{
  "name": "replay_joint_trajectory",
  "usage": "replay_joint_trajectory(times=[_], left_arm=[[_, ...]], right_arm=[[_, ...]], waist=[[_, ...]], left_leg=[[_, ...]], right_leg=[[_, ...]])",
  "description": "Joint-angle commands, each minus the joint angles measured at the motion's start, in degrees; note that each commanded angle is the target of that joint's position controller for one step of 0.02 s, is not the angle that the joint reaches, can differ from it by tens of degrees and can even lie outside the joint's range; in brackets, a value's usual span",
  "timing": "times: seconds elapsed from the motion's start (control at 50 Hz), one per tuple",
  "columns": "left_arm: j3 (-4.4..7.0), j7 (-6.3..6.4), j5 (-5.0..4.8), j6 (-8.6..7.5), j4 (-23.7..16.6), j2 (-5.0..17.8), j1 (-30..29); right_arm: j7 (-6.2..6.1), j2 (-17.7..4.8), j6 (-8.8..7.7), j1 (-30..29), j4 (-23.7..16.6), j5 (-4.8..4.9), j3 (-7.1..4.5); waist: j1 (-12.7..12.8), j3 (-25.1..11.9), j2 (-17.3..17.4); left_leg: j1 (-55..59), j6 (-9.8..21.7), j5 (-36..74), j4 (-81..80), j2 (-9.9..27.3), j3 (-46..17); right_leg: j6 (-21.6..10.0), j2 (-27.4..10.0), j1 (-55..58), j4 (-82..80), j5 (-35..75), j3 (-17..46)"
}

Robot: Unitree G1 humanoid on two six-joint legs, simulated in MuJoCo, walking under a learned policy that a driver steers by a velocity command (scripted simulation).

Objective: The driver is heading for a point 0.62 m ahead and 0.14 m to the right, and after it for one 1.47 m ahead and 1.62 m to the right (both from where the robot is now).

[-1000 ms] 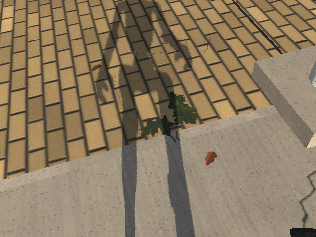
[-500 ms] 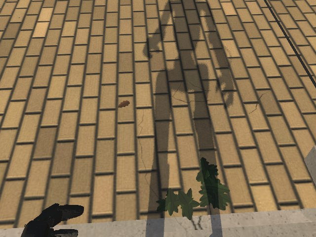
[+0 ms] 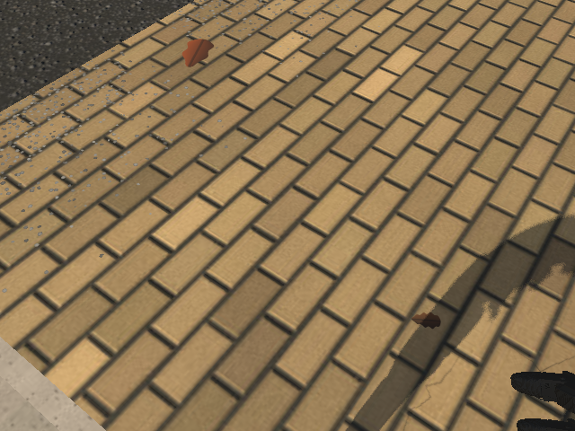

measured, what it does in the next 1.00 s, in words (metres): walks ahead, turning right: left foot, then right foot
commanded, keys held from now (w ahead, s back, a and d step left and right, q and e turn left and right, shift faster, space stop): w+q+shift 0.04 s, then w+shift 0.02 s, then w+e+shift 0.94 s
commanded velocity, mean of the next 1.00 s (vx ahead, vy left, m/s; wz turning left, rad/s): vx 1.00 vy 0.00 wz -0.44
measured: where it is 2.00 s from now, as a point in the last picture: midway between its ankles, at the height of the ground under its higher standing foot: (517, 153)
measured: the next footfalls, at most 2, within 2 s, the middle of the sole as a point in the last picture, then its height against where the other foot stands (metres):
left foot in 0.12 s outside the picture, level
right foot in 0.60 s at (349, 324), level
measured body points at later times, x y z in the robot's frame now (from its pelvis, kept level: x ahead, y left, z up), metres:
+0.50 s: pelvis +0.44 +0.02 +0.00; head +0.45 +0.02 +0.45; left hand +0.61 +0.27 -0.10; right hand +0.45 -0.24 -0.13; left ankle +0.28 +0.07 -0.72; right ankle +0.69 -0.14 -0.65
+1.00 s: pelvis +0.90 -0.03 +0.00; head +0.92 -0.06 +0.45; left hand +1.06 +0.21 -0.10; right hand +1.05 -0.35 -0.03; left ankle +1.15 +0.03 -0.70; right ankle +0.72 -0.06 -0.72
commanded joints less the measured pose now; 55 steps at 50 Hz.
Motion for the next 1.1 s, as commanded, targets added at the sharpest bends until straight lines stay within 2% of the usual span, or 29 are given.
replay_joint_trajectory(times=[0.02,0.08,0.12,0.14,0.16,0.18,0.2,0.24,0.32,0.5,0.54,0.58,0.6,0.62,0.64,0.66,0.68,0.7,0.72,0.78,0.84,0.88,0.96,0.98,1.02,1.04,1.06,1.08,1.1], left_arm=[[1.49,0.43,0.13,-1.04,-4.82,9.86,-6.58],[2.21,1.39,-0.63,0.47,-3.85,14.23,-4.26],[1.24,0.85,-1.18,0.40,-4.18,12.81,-9.53],[-1.78,0.10,0.47,-0.91,-5.59,1.67,-3.49],[-2.51,-0.68,-4.09,-3.12,-5.98,3.29,2.52],[-1.47,-0.51,-6.32,-3.52,-7.14,7.36,-7.83],[-1.69,-0.39,-6.79,-3.27,-9.46,6.03,-12.08],[-1.63,0.02,-4.43,-0.90,-6.69,4.00,-8.98],[-1.38,-0.41,-3.92,3.11,-4.27,1.44,-7.89],[-2.00,-4.51,-3.23,0.43,-10.26,-0.11,-23.77],[-0.93,-5.44,-3.55,0.62,-11.47,2.16,-22.24],[1.17,-5.01,-4.14,2.72,-9.37,6.43,-8.18],[3.40,-4.13,-3.75,4.18,-5.47,11.14,7.45],[3.76,-2.69,-3.79,5.33,-2.60,11.63,15.69],[2.54,-2.85,-1.22,4.37,-2.93,10.58,9.90],[1.10,-2.93,0.33,2.74,-7.06,6.73,2.94],[0.95,-3.12,0.08,1.75,-8.57,4.26,2.44],[0.99,-3.52,-0.33,0.79,-9.05,4.91,-1.12],[1.00,-3.61,-0.68,-0.03,-10.31,5.10,-5.46],[0.77,-2.18,-1.31,-0.20,-11.83,4.70,-10.48],[0.65,-0.29,-2.45,0.22,-10.65,4.17,-8.59],[1.28,0.21,-2.87,1.05,-9.55,5.52,-6.87],[1.66,0.63,-3.72,1.64,-7.88,4.52,-4.91],[1.82,0.70,-3.53,1.91,-7.88,4.38,-5.29],[1.42,-0.07,-1.60,2.34,-9.53,3.68,-8.90],[-0.76,-0.63,0.49,2.29,-11.42,-2.54,-8.17],[-2.33,-1.00,-4.37,1.36,-14.78,-5.34,0.85],[-1.93,-0.21,-5.69,1.97,-12.61,0.12,-1.59],[-1.24,-0.32,-4.02,2.29,-13.28,3.59,-8.59]], right_arm=[[1.66,-1.40,-1.50,-5.88,-4.30,0.03,0.07],[1.51,-5.17,-1.19,3.50,-2.95,0.31,-2.25],[-0.98,-9.93,0.22,28.11,4.45,0.28,-5.58],[-1.76,-14.00,0.20,26.11,5.09,-0.39,-5.50],[-1.81,-10.42,-0.98,23.53,2.69,-2.45,-4.06],[-1.43,-7.20,-2.06,24.48,3.69,-2.69,-3.69],[-1.04,-7.33,-3.42,21.13,5.62,-2.45,-3.43],[-0.84,-2.22,-5.39,12.78,5.97,-3.64,-2.04],[-1.06,-0.72,-6.83,11.67,8.95,-3.14,-2.01],[-4.32,-4.65,-6.28,17.71,12.12,-3.30,-1.61],[-5.59,-7.85,-4.45,18.08,12.11,-3.55,-2.21],[-6.51,-11.58,-2.47,13.27,10.60,-3.35,-3.40],[-6.07,-11.90,-2.43,8.04,8.80,-3.31,-3.52],[-4.35,-7.38,-3.53,3.27,8.42,-1.97,-2.36],[-2.56,5.81,-6.22,10.18,4.62,-2.00,1.16],[-1.46,3.39,-8.78,11.99,1.40,-0.39,2.24],[-1.17,-2.50,-9.88,5.09,0.05,0.25,1.11],[-1.47,-2.65,-9.99,4.37,-0.69,-0.03,0.82],[-2.02,-2.08,-9.39,5.34,0.36,-1.58,0.98],[-3.45,-4.21,-6.87,7.45,1.57,-2.81,0.04],[-4.03,-0.78,-6.29,-3.85,-2.74,-3.98,1.19],[-3.75,1.52,-6.33,-8.28,-4.62,-3.07,1.64],[-3.50,-3.41,-7.08,-8.48,-5.14,0.12,-0.90],[-3.47,-4.78,-7.46,-6.76,-4.75,0.45,-1.65],[-3.85,-8.43,-7.78,11.65,-1.16,0.88,-4.19],[-4.38,-11.12,-7.06,25.05,0.94,0.20,-4.52],[-3.00,-15.25,-7.06,24.52,2.19,-2.59,-4.82],[-2.94,-9.01,-6.48,18.76,0.00,-2.51,-4.04],[-3.45,-5.23,-5.80,17.00,0.08,-2.16,-3.20]], waist=[[-4.06,7.03,-2.06],[-11.84,-1.44,-9.26],[-25.16,-9.58,-5.05],[-14.88,-13.57,17.16],[-13.38,-27.47,12.49],[-16.65,-18.97,1.09],[-13.06,-6.44,-4.12],[-6.82,-0.73,-4.98],[-4.91,3.08,-1.50],[-9.85,6.10,-1.23],[-7.21,1.58,2.74],[2.03,-5.25,7.47],[9.79,-10.69,6.49],[13.76,-9.29,-3.53],[0.86,-7.47,-26.88],[-1.69,-15.48,-20.96],[-0.08,-10.35,-8.48],[-4.72,-4.91,2.42],[-7.58,-1.95,5.75],[-10.44,1.33,2.96],[-5.87,4.08,-0.55],[-2.66,2.14,-3.90],[-2.04,-1.06,-8.20],[-3.45,-2.03,-9.01],[-14.13,-13.56,-9.29],[-17.50,-24.02,-0.38],[-9.68,-28.76,30.68],[-11.66,-19.92,21.17],[-13.42,-12.19,11.69]], left_leg=[[10.32,2.58,5.26,-11.47,-3.90,6.17],[27.59,6.20,-3.93,-12.06,-11.00,8.54],[60.11,11.12,-0.78,-22.96,-7.63,-1.45],[74.74,13.12,3.08,-19.03,2.89,-18.88],[78.02,20.85,-27.58,-33.43,14.22,-45.66],[68.29,17.15,-37.76,-41.31,12.93,-44.03],[55.98,15.33,-35.84,-45.05,12.57,-38.48],[41.39,11.45,-26.07,-45.37,8.78,-26.21],[32.48,5.11,-11.14,-48.94,4.08,-7.25],[47.89,-3.68,25.85,-49.13,1.89,11.98],[55.78,-5.06,52.78,-40.61,3.32,12.94],[55.59,-4.29,72.12,-23.59,6.35,12.28],[46.75,-2.97,68.94,-6.95,6.25,10.16],[34.60,-2.98,26.08,19.43,-2.97,11.21],[6.70,-4.91,-32.92,42.24,-13.43,1.41],[-2.28,-1.32,-30.86,43.79,-12.83,-9.77],[-1.35,1.92,-24.92,36.36,-9.97,-10.81],[0.59,2.24,-20.56,28.19,-7.72,-10.62],[4.48,1.09,-18.47,22.67,-5.70,-11.37],[11.67,-3.88,-15.87,10.50,-2.26,-10.76],[18.19,-7.42,-3.61,-9.24,-3.99,-6.22],[25.98,-8.56,4.74,-20.25,-6.97,-3.99],[28.99,-8.89,5.26,-29.93,-7.41,-8.90],[30.10,-8.05,2.83,-30.65,-7.14,-9.01],[49.32,-4.69,-3.92,-26.62,-4.29,-8.47],[69.03,-2.37,-19.34,-23.32,5.74,-20.62],[79.15,8.36,-46.52,-39.39,19.12,-59.35],[72.91,7.31,-57.07,-42.30,17.69,-59.10],[65.75,5.25,-46.95,-41.37,15.04,-46.72]], right_leg=[[-3.39,-13.40,-10.73,-5.77,50.32,0.26],[-4.29,-16.98,-7.05,12.24,89.97,0.68],[-5.12,-13.38,-23.59,44.06,69.64,2.36],[-4.34,-2.16,-42.75,71.33,-7.44,4.23],[-6.43,-0.18,-50.67,78.07,-7.79,21.70],[-7.11,-2.61,-52.14,76.22,-3.17,21.85],[-6.99,-4.77,-54.19,70.26,1.19,20.79],[-5.90,-10.22,-48.17,64.18,8.96,22.28],[-3.08,-13.03,-48.12,58.19,16.87,22.34],[-5.73,-5.04,-49.20,25.54,38.06,7.76],[-7.44,-0.28,-44.72,24.16,33.38,2.48],[-9.82,2.32,-30.57,28.29,23.05,2.07],[-12.58,1.25,-12.97,29.38,19.88,7.28],[-14.69,-0.90,-2.34,22.85,22.12,12.64],[-23.02,-5.66,7.95,22.64,14.45,33.31],[-28.73,-14.09,9.37,7.02,-13.09,59.00],[-24.72,-14.48,2.72,-1.62,-19.21,61.57],[-22.87,-14.34,-7.01,-3.63,-18.82,60.51],[-22.85,-12.21,-15.29,-3.09,-13.22,57.26],[-21.66,-5.25,-27.94,-3.82,0.75,44.45],[-19.08,0.27,-36.91,-3.07,10.93,34.58],[-15.88,1.92,-39.36,-1.81,9.85,32.94],[-12.98,-0.64,-26.50,5.40,6.47,39.41],[-12.24,-1.79,-22.96,8.72,10.89,40.50],[-8.46,-0.14,-23.14,29.46,26.34,36.59],[-7.30,2.31,-34.63,50.24,8.32,31.34],[-5.34,5.40,-55.06,67.45,-8.94,25.73],[-5.04,-0.97,-61.71,72.60,-2.35,23.82],[-4.93,-2.29,-62.75,72.69,1.69,21.15]])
